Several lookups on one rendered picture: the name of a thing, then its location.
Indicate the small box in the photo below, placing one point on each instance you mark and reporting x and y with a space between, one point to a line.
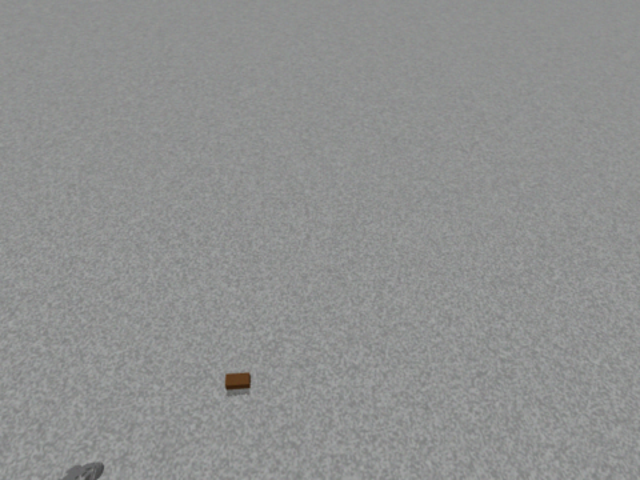
237 381

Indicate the left robot hand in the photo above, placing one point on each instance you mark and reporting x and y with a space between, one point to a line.
88 471

